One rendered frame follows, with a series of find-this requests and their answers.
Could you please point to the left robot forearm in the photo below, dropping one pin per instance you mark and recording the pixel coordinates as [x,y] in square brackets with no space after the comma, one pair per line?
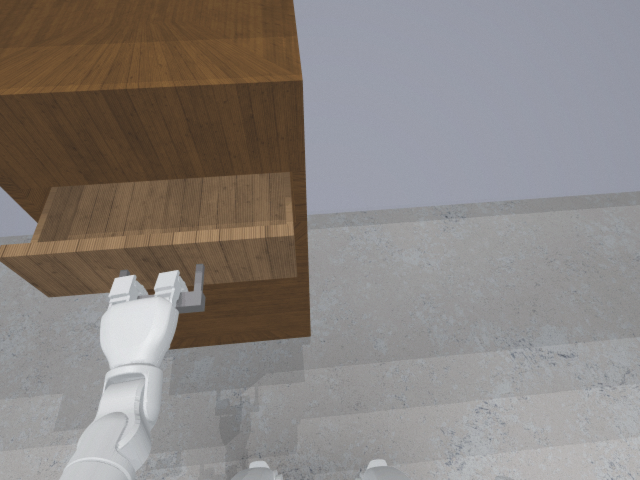
[117,443]

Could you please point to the handle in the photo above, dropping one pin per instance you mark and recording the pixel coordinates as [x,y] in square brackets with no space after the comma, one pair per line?
[188,302]

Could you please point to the drawer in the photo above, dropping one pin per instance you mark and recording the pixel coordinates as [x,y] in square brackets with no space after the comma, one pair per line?
[240,227]

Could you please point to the robot left shin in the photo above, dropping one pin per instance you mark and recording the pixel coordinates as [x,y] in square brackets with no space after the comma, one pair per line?
[258,464]

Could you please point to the cabinet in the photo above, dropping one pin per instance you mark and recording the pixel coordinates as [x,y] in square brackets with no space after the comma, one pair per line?
[114,91]

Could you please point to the left robot hand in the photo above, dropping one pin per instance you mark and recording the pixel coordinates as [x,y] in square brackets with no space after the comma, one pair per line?
[140,330]

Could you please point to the robot shin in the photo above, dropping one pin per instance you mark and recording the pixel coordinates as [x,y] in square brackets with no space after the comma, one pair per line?
[258,464]
[376,463]

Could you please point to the robot right shin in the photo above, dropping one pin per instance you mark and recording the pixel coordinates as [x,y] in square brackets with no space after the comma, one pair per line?
[376,463]

